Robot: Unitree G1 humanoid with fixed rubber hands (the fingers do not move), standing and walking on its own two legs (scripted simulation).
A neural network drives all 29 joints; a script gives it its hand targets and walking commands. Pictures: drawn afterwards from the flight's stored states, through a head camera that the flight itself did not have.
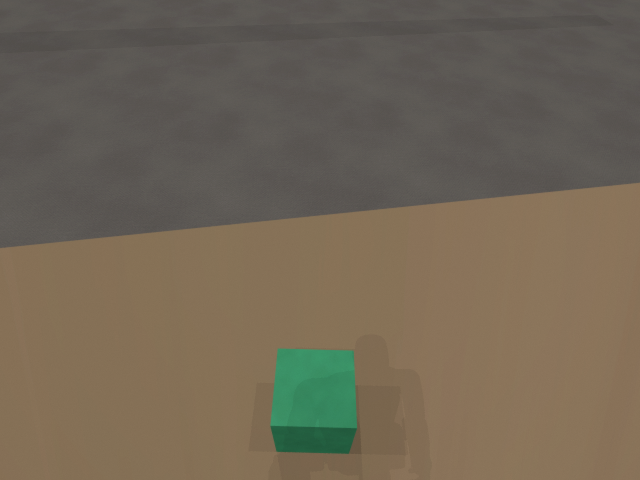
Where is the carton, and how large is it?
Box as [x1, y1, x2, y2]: [270, 348, 356, 453]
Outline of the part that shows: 278,348 270,424 276,451 348,453 356,429 353,351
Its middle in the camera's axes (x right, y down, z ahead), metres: -0.01 +0.46 +1.09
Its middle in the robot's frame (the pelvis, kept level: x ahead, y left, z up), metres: +0.43 -0.01 -0.65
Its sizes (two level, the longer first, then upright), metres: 0.210 0.200 0.250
